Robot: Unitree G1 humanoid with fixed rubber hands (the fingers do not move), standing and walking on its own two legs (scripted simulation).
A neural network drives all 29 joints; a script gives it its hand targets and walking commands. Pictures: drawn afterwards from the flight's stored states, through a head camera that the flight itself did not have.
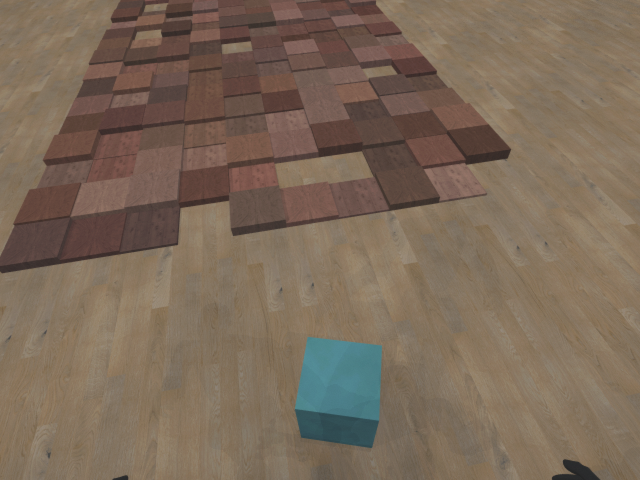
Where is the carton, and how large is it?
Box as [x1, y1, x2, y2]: [295, 337, 381, 447]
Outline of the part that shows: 308,337 295,405 295,411 301,437 371,447 378,422 381,345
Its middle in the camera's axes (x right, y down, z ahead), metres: +0.06 +0.44 +1.12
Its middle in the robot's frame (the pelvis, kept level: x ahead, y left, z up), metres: +0.47 -0.02 -0.66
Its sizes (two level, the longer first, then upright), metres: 0.210 0.200 0.250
